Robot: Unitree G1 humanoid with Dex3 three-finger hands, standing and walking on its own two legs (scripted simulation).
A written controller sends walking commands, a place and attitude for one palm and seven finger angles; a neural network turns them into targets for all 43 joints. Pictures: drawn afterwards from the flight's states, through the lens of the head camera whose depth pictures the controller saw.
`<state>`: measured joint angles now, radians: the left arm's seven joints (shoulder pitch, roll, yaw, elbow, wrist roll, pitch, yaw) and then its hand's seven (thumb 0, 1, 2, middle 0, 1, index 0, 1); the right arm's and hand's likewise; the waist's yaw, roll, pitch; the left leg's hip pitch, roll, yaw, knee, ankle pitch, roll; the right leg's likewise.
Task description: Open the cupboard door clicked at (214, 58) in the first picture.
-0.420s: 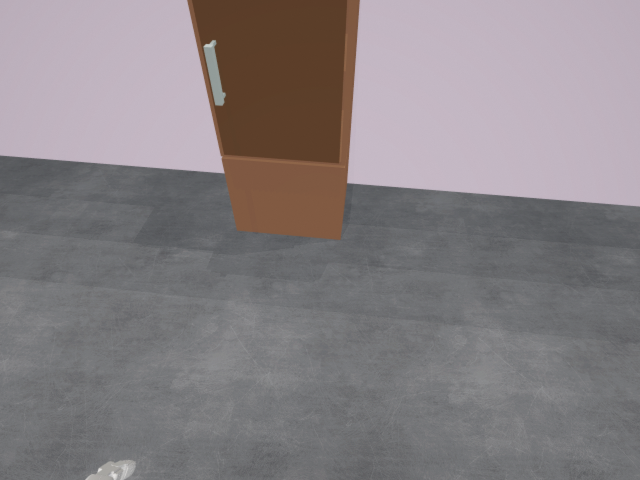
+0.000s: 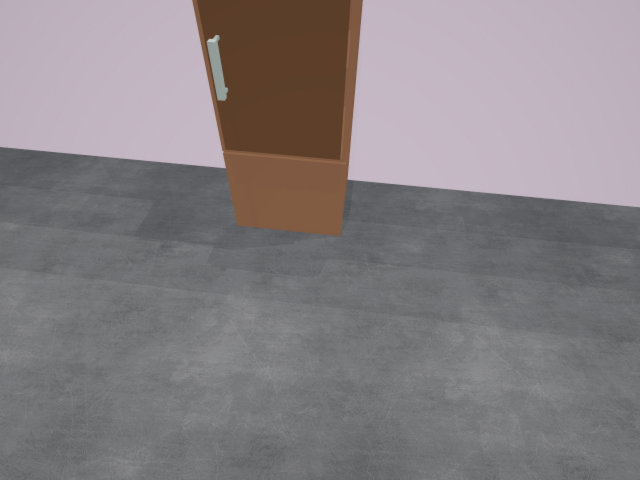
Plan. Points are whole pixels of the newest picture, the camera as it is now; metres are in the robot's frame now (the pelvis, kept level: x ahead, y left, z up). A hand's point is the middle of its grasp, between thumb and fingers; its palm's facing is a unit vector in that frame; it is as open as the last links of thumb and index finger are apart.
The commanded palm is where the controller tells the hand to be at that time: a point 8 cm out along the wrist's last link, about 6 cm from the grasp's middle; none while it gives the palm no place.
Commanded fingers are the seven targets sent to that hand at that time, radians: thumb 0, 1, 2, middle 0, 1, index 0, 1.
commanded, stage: stand and wait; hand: left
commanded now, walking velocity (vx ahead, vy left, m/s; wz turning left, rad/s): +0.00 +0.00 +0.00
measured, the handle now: (219, 68) +1.21 +0.38 -0.04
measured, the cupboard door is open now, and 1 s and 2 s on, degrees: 0 0 0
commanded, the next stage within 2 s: look at it before walking up in 0.40 s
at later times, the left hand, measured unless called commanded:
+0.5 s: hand out of the picture +0.07 +0.25 -0.15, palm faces -0.02 -0.94 -0.33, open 7.4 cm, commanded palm none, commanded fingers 0.00 0.90 0.90 -0.20 -0.30 -0.20 -0.30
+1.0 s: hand out of the picture +0.07 +0.24 -0.15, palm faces -0.03 -0.94 -0.33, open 7.4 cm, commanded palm none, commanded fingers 0.00 0.90 0.90 -0.20 -0.30 -0.20 -0.30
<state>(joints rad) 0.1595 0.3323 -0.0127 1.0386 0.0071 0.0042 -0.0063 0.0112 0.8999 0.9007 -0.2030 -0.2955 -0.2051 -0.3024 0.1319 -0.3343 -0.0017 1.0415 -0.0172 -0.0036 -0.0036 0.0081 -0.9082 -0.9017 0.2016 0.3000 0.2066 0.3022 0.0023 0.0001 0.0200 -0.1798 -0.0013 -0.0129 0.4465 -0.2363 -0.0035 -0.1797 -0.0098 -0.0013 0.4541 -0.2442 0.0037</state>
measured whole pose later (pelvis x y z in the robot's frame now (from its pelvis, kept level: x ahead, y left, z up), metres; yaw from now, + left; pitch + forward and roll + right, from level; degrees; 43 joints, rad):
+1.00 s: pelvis +0.00 +0.00 +0.00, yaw +0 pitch -2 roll +0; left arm 0.15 0.34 -0.01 1.09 0.01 -0.01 0.00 0.01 0.90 0.90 -0.20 -0.30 -0.20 -0.30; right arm 0.12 -0.34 0.00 1.11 -0.01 -0.01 0.00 0.01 -0.91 -0.90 0.20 0.30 0.21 0.30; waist 0.00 0.00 0.03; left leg -0.14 0.01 -0.01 0.37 -0.20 -0.01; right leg -0.14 0.00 0.00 0.38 -0.21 0.00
